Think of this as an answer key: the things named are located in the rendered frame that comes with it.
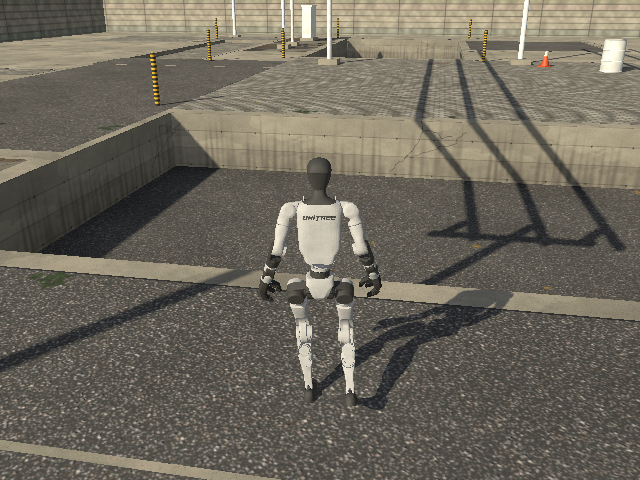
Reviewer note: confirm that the right robot shin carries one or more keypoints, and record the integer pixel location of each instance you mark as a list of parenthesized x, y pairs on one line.
[(348, 361)]

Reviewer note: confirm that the robot left hand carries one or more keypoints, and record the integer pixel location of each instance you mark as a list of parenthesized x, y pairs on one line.
[(264, 287)]

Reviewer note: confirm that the right robot forearm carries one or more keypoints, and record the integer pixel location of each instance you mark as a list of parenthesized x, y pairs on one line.
[(369, 263)]

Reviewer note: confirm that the robot right hand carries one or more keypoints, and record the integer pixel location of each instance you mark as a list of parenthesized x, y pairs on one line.
[(369, 282)]

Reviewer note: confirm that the right robot upper arm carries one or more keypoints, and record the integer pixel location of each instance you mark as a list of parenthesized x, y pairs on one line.
[(351, 211)]

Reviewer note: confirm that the left robot forearm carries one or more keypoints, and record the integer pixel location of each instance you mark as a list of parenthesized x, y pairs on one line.
[(270, 266)]

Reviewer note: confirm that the left robot upper arm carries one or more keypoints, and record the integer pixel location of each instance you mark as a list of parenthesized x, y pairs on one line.
[(288, 211)]

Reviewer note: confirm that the left robot foot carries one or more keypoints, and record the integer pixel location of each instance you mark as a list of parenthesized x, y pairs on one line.
[(309, 395)]

